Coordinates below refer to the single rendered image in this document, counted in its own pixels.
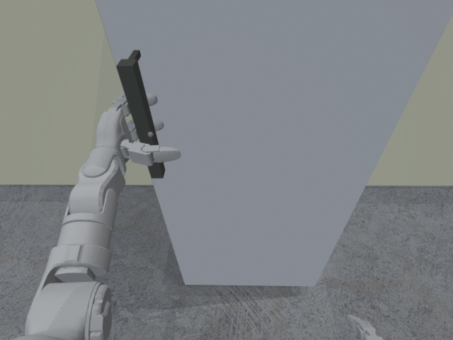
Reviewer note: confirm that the robot left upper arm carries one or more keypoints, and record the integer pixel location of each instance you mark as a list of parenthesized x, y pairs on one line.
[(71, 311)]

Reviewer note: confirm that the left robot hand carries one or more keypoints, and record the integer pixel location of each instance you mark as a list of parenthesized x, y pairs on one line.
[(112, 132)]

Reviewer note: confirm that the left robot forearm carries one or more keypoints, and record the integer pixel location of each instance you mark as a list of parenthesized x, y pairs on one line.
[(82, 251)]

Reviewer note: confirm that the fridge door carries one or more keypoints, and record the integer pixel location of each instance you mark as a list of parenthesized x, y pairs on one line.
[(281, 109)]

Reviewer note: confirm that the right robot hand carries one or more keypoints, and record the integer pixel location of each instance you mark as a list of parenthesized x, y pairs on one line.
[(363, 329)]

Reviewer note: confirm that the handle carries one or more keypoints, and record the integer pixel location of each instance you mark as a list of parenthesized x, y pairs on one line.
[(131, 79)]

